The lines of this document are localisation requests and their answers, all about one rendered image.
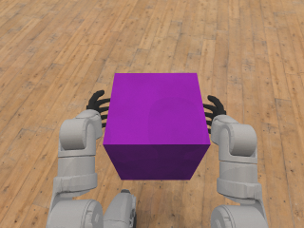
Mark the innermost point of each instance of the robot left forearm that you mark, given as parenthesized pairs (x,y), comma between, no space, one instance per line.
(76,150)

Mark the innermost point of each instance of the robot left upper arm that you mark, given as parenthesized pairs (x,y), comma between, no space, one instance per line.
(76,213)

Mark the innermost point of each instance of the left robot hand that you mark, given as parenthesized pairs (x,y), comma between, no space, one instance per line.
(93,104)

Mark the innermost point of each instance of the robot right upper arm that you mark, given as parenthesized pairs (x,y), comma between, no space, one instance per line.
(236,216)

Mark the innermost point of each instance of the left robot thigh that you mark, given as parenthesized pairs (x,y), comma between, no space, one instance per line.
(120,211)

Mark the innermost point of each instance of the carton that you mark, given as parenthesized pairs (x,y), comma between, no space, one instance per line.
(156,128)

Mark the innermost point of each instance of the robot right forearm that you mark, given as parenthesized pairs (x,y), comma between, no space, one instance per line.
(237,153)

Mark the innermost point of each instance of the left robot shin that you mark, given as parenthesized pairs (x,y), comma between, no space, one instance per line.
(131,221)

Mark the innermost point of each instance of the right robot hand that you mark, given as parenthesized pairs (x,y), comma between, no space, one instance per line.
(217,109)

